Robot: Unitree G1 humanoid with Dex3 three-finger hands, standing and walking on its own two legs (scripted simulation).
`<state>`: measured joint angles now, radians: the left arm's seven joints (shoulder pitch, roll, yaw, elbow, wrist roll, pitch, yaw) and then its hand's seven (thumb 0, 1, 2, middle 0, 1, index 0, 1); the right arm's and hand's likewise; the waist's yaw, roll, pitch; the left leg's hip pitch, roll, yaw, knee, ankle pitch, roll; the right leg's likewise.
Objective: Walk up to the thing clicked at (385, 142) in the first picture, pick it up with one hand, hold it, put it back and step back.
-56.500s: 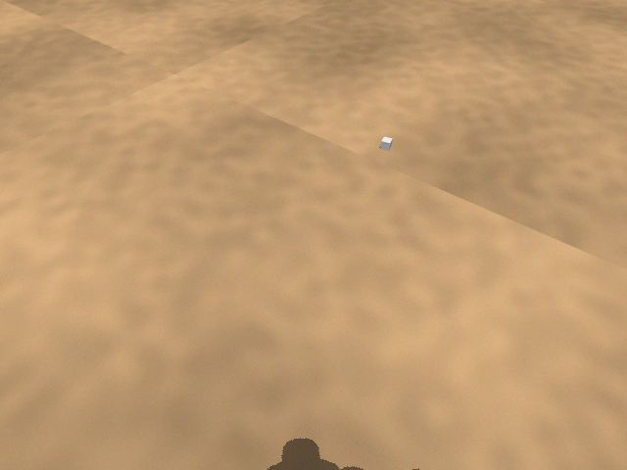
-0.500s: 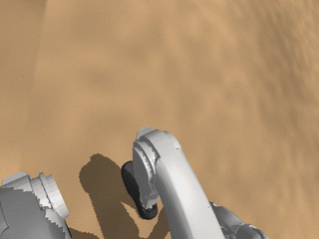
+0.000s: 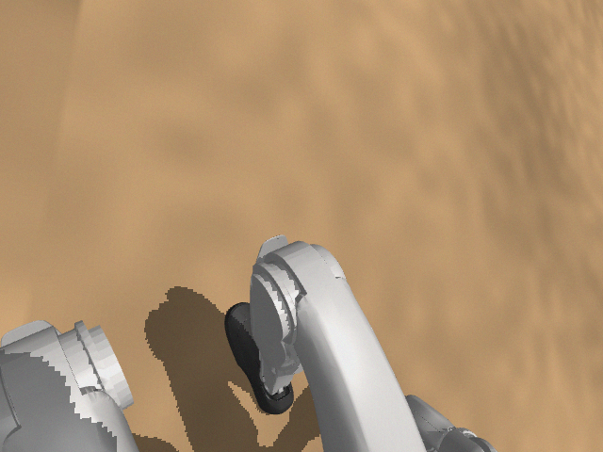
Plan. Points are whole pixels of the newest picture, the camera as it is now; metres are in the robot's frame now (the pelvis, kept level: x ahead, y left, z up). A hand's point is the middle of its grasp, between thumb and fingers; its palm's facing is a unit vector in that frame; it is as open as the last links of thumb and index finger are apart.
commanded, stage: close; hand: left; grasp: from above
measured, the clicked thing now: out of the picture +0.47 +0.31 -0.28
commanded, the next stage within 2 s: none
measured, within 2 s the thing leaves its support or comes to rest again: neither
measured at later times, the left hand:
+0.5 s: hand out of the picture +0.45 +0.30 -0.26, palm faces -0.53 -0.08 -0.84, open 12.9 cm
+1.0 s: hand out of the picture +0.45 +0.28 -0.26, palm faces -0.43 -0.03 -0.90, open 11.5 cm
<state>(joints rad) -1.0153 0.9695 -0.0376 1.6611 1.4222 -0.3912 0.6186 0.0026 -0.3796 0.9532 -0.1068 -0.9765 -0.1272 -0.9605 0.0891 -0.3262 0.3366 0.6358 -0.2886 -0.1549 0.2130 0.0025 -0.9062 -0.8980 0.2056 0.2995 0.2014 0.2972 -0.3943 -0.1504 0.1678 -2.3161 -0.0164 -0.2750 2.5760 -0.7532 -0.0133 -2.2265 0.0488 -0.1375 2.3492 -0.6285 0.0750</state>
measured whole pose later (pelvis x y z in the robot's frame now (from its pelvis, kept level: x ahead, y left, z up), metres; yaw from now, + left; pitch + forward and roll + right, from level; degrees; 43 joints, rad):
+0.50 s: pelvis +0.00 +0.00 +0.00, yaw +0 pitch +28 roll -16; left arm -1.07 1.01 -0.01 1.67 1.33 -0.30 0.52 0.00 -0.29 0.88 -0.16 -0.92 -0.19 -0.90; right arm 0.11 -0.36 0.33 0.61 -0.25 -0.17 0.22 0.00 -0.91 -0.90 0.20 0.30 0.20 0.30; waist -0.41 -0.13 0.20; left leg -2.33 -0.02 -0.27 2.57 -0.75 -0.01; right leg -2.24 0.04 -0.14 2.34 -0.63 0.07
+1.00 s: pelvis -0.01 +0.00 +0.01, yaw +0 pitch +28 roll -16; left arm -1.07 0.95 -0.02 1.72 1.35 -0.21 0.69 0.00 -0.07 0.73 -0.33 -0.77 -0.36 -0.75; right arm 0.06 -0.36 0.32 0.63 -0.26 -0.23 0.22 0.00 -0.90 -0.89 0.21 0.30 0.20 0.30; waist -0.43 -0.14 0.17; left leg -2.34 0.00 -0.25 2.55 -0.73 0.01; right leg -2.24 0.05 -0.12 2.32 -0.61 0.07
